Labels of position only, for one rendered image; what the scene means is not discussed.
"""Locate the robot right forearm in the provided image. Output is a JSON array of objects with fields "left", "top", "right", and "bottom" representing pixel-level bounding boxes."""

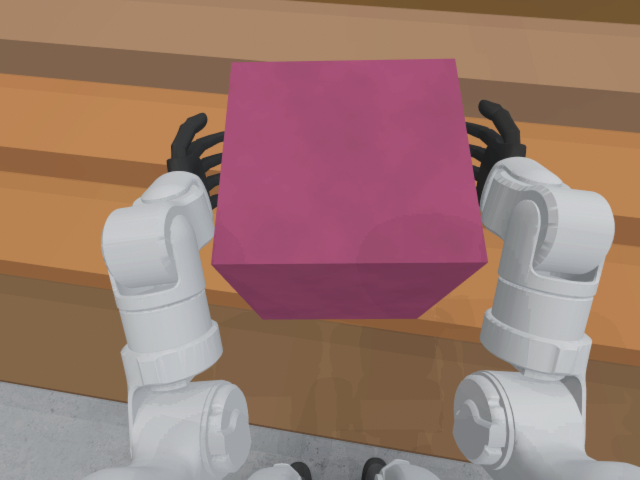
[{"left": 480, "top": 157, "right": 615, "bottom": 433}]

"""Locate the robot right upper arm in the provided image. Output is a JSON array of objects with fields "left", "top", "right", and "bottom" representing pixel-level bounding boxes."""
[{"left": 453, "top": 370, "right": 640, "bottom": 480}]

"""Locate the carton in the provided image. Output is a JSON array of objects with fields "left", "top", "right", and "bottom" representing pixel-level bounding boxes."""
[{"left": 211, "top": 59, "right": 488, "bottom": 320}]

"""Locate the robot left forearm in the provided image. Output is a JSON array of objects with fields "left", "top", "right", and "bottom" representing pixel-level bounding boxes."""
[{"left": 101, "top": 171, "right": 223, "bottom": 458}]

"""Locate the robot right hand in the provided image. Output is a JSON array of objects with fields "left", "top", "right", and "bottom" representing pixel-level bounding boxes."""
[{"left": 465, "top": 100, "right": 526, "bottom": 207}]

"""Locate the robot left hand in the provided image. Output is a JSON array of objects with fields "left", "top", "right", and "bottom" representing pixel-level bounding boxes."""
[{"left": 167, "top": 113, "right": 225, "bottom": 210}]

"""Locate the right robot foot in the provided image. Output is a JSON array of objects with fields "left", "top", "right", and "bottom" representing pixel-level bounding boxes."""
[{"left": 361, "top": 457, "right": 386, "bottom": 480}]

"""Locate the robot left shin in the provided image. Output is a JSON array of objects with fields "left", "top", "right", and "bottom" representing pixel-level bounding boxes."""
[{"left": 273, "top": 463, "right": 300, "bottom": 476}]

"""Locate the robot left upper arm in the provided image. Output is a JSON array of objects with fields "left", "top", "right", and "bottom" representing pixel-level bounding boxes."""
[{"left": 81, "top": 380, "right": 251, "bottom": 480}]

